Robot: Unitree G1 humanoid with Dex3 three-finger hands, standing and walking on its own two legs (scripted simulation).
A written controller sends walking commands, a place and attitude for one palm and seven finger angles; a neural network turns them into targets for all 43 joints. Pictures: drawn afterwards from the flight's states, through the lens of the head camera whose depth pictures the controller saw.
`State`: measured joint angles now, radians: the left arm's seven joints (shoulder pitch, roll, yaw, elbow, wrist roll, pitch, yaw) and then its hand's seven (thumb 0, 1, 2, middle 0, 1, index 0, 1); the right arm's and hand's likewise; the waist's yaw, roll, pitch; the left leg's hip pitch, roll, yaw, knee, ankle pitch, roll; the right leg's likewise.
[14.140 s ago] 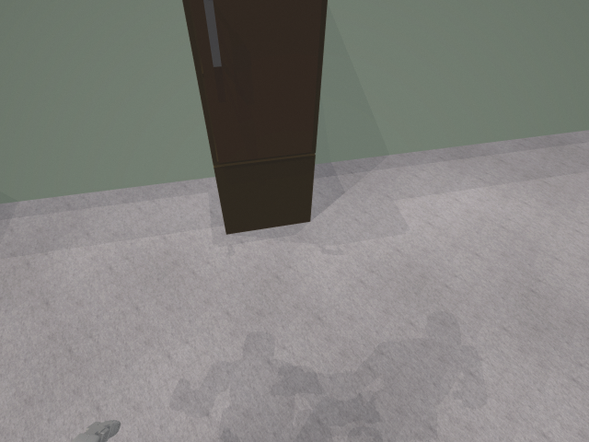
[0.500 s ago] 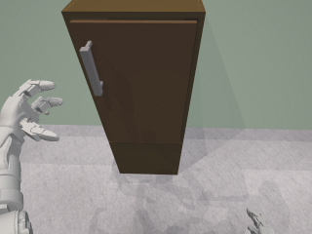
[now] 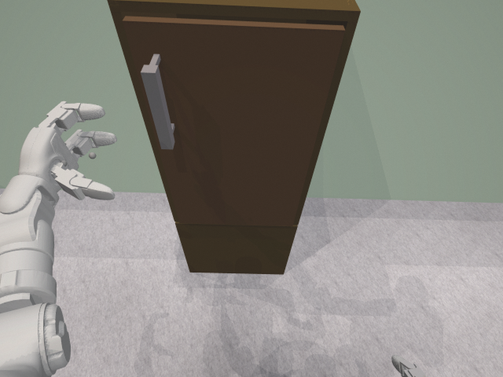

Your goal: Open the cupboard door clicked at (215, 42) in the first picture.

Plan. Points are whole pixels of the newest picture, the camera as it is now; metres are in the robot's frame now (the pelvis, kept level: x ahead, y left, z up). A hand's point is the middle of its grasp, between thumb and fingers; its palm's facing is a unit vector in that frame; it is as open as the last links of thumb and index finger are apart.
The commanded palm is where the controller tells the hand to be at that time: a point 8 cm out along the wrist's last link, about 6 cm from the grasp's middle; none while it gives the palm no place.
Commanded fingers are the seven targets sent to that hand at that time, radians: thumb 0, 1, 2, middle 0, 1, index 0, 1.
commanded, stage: move the hooked fingers beside the handle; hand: left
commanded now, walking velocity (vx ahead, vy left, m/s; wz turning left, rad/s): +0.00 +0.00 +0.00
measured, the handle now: (162, 104) +0.55 +0.18 +0.13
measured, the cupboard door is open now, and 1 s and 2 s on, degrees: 0 0 0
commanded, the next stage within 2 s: none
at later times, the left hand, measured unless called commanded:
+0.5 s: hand (113, 126) +0.47 +0.24 +0.14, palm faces +0.00 -1.00 +0.01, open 14.0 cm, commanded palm +0.46 +0.30 +0.13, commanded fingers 0.00 -0.50 0.30 -0.30 -1.20 -0.30 -1.20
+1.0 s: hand (118, 117) +0.51 +0.25 +0.13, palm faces +0.00 -1.00 +0.02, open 14.0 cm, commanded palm +0.49 +0.30 +0.12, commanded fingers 0.00 -0.50 0.30 -0.30 -1.20 -0.30 -1.20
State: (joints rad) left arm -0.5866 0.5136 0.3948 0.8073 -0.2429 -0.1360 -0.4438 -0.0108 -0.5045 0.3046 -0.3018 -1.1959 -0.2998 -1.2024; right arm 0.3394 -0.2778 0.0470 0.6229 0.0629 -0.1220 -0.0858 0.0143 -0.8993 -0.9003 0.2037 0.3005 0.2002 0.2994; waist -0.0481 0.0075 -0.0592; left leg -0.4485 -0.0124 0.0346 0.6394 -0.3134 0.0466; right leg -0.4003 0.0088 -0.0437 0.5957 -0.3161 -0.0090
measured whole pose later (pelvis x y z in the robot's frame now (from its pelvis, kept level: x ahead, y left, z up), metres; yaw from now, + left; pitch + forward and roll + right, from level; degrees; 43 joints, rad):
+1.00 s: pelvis +0.01 -0.01 -0.01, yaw -2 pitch +16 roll -2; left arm -0.95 0.76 0.50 1.26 -0.13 -0.22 -0.47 -0.01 -0.50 0.30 -0.30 -1.20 -0.30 -1.20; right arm 0.44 -0.30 0.04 0.63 0.04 0.06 -0.07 0.01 -0.90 -0.90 0.20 0.30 0.20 0.30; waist -0.17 0.00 -0.08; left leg -0.66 0.04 0.03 0.74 -0.36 0.03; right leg -0.61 0.05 -0.04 0.66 -0.33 -0.03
